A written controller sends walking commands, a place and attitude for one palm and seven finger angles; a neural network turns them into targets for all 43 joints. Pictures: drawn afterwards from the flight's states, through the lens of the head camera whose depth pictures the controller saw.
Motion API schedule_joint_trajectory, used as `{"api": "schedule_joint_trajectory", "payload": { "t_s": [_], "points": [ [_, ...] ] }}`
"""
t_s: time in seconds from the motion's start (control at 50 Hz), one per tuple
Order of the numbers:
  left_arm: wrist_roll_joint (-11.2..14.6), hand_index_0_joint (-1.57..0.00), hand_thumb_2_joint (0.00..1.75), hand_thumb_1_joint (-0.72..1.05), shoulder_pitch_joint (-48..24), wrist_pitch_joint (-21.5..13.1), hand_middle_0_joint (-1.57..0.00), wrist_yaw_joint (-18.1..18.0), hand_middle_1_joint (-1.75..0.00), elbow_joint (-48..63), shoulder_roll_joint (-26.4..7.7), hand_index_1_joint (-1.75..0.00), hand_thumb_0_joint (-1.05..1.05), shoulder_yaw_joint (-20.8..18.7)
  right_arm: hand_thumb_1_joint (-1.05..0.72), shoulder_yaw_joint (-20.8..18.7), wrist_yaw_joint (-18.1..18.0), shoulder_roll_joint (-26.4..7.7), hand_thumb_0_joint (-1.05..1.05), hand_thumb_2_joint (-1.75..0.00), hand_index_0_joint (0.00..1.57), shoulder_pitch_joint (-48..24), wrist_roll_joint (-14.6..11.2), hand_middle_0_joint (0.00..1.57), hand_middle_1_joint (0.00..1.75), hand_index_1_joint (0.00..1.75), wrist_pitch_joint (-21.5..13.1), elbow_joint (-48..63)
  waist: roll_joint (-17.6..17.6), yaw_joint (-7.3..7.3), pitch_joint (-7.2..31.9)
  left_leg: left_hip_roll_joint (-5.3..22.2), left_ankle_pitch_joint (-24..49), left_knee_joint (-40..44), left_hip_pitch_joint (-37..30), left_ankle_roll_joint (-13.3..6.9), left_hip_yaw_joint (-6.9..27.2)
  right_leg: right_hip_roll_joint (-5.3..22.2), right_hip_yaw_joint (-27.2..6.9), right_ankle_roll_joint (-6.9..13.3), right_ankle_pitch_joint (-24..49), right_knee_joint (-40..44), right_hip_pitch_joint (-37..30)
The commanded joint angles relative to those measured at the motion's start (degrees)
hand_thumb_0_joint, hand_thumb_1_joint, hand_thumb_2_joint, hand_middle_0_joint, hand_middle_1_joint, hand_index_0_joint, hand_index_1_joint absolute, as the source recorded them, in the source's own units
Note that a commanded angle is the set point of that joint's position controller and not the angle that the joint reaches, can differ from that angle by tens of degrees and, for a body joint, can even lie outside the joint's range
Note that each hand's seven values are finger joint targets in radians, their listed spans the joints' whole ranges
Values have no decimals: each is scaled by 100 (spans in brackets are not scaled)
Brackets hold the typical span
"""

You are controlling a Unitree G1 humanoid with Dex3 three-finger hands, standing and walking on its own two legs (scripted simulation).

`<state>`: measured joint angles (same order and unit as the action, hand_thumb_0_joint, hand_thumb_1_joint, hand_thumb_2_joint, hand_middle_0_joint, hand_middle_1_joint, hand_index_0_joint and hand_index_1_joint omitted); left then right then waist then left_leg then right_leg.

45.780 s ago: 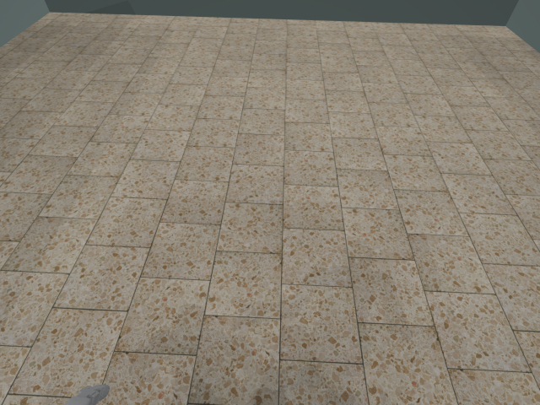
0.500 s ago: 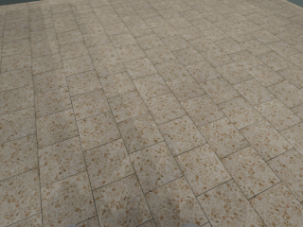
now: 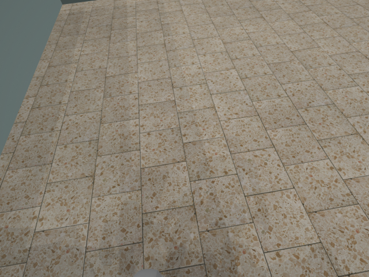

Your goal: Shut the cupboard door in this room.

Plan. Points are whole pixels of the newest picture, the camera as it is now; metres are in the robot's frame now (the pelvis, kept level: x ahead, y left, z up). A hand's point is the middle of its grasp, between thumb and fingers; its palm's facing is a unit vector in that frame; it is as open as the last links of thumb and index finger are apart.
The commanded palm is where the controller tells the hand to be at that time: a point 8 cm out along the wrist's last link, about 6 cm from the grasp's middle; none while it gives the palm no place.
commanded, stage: turn or walk to find it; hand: left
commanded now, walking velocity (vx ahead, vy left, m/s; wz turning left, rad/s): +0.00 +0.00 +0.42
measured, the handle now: out of the picture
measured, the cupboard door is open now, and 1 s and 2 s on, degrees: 77 77 77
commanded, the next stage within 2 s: none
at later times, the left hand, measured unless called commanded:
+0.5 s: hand out of the picture +0.03 +0.24 -0.17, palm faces +0.24 -0.94 -0.25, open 7.4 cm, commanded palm none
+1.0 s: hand out of the picture -0.05 +0.21 -0.17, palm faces +0.47 -0.85 -0.26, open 7.4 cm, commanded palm none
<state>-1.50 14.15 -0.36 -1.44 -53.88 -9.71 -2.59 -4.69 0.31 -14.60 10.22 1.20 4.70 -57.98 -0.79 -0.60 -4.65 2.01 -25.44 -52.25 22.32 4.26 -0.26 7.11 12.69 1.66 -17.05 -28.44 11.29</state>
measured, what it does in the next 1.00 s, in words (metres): steps on the spot, turning left: left foot, then right foot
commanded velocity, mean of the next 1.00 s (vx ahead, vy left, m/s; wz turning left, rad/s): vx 0.00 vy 0.00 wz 0.42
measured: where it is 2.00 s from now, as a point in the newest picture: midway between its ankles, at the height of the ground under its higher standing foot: outside the picture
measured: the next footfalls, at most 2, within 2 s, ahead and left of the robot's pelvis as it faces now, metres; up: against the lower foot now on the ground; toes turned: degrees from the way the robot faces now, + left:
left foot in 0.14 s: +0.02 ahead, +0.14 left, +0.00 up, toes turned +9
right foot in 0.58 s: +0.07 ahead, -0.10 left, +0.00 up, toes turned +10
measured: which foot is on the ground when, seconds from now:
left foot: up 0.00-0.12, down 0.14-0.58, up 0.60-1.00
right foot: down 0.00-0.14, up 0.16-0.56, down 0.58-1.00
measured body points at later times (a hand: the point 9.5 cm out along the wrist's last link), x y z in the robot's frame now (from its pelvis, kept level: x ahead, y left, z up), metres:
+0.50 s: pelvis +0.00 +0.03 +0.00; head +0.04 +0.03 +0.44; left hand +0.02 +0.29 -0.15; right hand +0.12 -0.19 -0.15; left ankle -0.02 +0.14 -0.74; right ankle +0.03 -0.12 -0.70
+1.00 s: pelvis +0.00 +0.01 -0.01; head +0.05 +0.03 +0.44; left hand -0.08 +0.25 -0.15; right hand +0.19 -0.19 -0.16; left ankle -0.07 +0.12 -0.72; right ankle +0.03 -0.10 -0.74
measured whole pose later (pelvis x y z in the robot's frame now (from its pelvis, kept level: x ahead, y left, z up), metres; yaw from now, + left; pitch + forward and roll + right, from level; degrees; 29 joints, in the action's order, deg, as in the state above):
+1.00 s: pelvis +0.00 +0.01 -0.01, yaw +26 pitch +0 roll +1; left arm -1.7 14.5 0.2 -1.3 -54.3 -11.3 -3.1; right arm -3.9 0.4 -13.5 8.3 0.8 3.6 -56.7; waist 0.8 -1.3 -5.3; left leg 1.3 -24.4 -41.4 18.4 3.1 -3.1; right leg 8.6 13.6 -0.9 -18.4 -31.4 12.3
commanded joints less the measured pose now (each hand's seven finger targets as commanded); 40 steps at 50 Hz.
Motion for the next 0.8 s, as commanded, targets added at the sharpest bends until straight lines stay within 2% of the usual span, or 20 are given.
{"api": "schedule_joint_trajectory", "payload": {
  "t_s": [0.0,0.04,0.08,0.1,0.12,0.14,0.16,0.18,0.2,0.26,0.36,0.46,0.52,0.54,0.56,0.58,0.6,0.66,0.7,0.78],
  "points": [
    [-27,-20,90,90,507,-28,-20,-46,-30,117,-1306,-30,0,-355,-90,68,30,-68,0,-90,20,-439,-86,20,30,30,-266,596,1404,-295,608,-119,-143,936,170,-89,-342,1362,-990,618,3463,481,-1022],
    [-12,-20,90,90,400,-11,-20,-42,-30,109,-1365,-30,0,-368,-90,76,20,-119,0,-90,20,-264,-87,20,30,30,-310,592,1317,-152,720,-172,302,1623,-288,-147,-492,1348,-819,468,3371,229,-881],
    [63,-20,90,90,240,33,-20,-25,-30,106,-1343,-30,0,-361,-90,43,26,-306,0,-90,20,100,-66,20,30,30,-372,497,921,134,887,-97,1535,2862,-1454,-258,-453,1173,-447,60,2557,-445,-194],
    [89,-20,90,90,264,70,-20,-8,-30,179,-1096,-30,0,-323,-90,-59,7,-750,0,-90,20,341,-39,20,30,30,-424,487,-278,276,1091,741,2447,3218,-2342,-580,642,683,-164,-278,1165,-1481,776],
    [108,-20,90,90,175,111,-20,21,-30,354,-703,-30,0,-180,-90,-202,-45,-1303,0,-90,20,605,-36,20,30,30,-409,484,-1750,406,1065,2078,4582,3361,-2651,-1336,2315,-39,-264,-651,-2058,-2641,2040],
    [73,-20,90,90,-86,181,-20,-22,-30,395,-839,-30,0,-164,-90,-183,-76,-1333,0,-90,20,665,-45,20,30,30,-346,409,-1190,461,966,2314,4569,3245,-2309,-1736,2007,40,-798,-552,-2189,-3203,1974],
    [50,-20,90,90,-206,200,-20,-11,-30,352,-842,-30,0,-184,-90,-121,-120,-1096,0,-90,20,473,-25,20,30,30,-369,443,-977,389,711,1991,4081,3352,-2028,-1702,1772,75,-944,-531,-1813,-3387,2036],
    [46,-20,90,90,-255,223,-20,4,-30,263,-823,-30,0,-214,-90,-98,-172,-990,0,-90,20,201,-3,20,30,30,-379,506,-1322,291,588,1659,3803,3338,-1828,-1585,1647,63,-1067,-570,-1455,-3514,2124],
    [40,-20,90,90,-222,233,-20,38,-30,166,-921,-30,0,-226,-90,-44,-187,-851,0,-90,20,-68,-7,20,30,30,-370,573,-1155,186,379,1456,3431,3364,-1517,-1462,1428,45,-1130,-576,-1095,-3667,2070],
    [50,-20,90,90,-66,239,-20,80,-30,75,-874,-30,0,-224,-90,-6,-186,-766,0,-90,20,-113,-23,20,30,30,-417,616,-663,66,292,1118,3215,3441,-1346,-1283,1169,-97,-1075,-630,-650,-3626,1923],
    [62,-20,90,90,-231,251,-20,64,-30,227,-813,-30,0,-201,-90,-50,-161,-774,0,-90,20,103,-20,20,30,30,-415,614,-784,139,386,1095,2755,3487,-1426,-1374,1457,-178,-1087,-709,-640,-3005,1891],
    [107,-20,90,90,-391,167,-20,56,-30,397,-654,-30,0,-147,-90,-119,-143,-795,0,-90,20,130,26,20,30,30,-368,640,-918,179,567,1014,3295,3072,-1249,-1410,1764,-448,-933,-648,-843,-1505,1116],
    [136,-20,90,90,102,67,-20,38,-30,283,-702,-30,0,-175,-90,-136,-124,-732,0,-90,20,0,-14,20,30,30,-354,685,-771,-97,800,756,3179,2553,-719,-1148,1730,-542,-858,-594,239,-17,-15],
    [111,-20,90,90,316,-3,-20,16,-30,243,-873,-30,0,-205,-90,-124,-100,-572,0,-90,20,29,-53,20,30,30,-367,696,-349,-180,928,442,2507,2137,-330,-850,1511,-244,-1068,-537,850,727,-688],
    [21,-20,90,90,445,-67,-20,-39,-30,228,-1391,-30,0,-302,-90,-71,-61,-177,0,-90,20,189,-111,20,30,30,-382,758,1112,-213,1091,-267,769,979,717,-428,732,1135,-2355,-124,1376,1069,-1539],
    [21,-20,90,90,491,-50,-20,-46,-30,295,-1657,-30,0,-355,-90,-87,-79,-199,0,-90,20,-16,-78,20,30,30,-349,907,1738,-317,825,-585,-1045,-296,1015,-253,365,2167,-3259,569,2225,1149,-919],
    [45,-20,90,90,274,-13,-20,-59,-30,377,-1520,-30,0,-325,-90,-151,-73,-360,0,-90,20,44,-46,20,30,30,-286,867,1015,-192,628,-373,-824,-1107,883,-285,595,2125,-2801,785,2115,1122,-359],
    [66,-20,90,90,-436,-30,-20,-60,-30,533,-1030,-30,0,-242,-90,-178,15,-319,0,-90,20,300,9,20,30,30,-151,485,1045,134,217,-132,199,-1979,972,-176,529,1225,-1803,417,1194,1175,99],
    [51,-20,90,90,-428,-54,-20,-70,-30,541,-940,-30,0,-238,-90,-154,45,-236,0,-90,20,381,-9,20,30,30,-157,412,1037,149,292,-73,451,-1843,943,-95,369,1112,-1391,349,1387,1131,-50],
    [9,-20,90,90,153,-59,-20,-71,-30,357,-1068,-30,0,-285,-90,-69,46,-143,0,-90,20,-90,-20,20,30,30,-174,520,1195,-142,355,-45,53,-675,821,14,48,1213,-1214,506,2337,914,-604]
  ]
}}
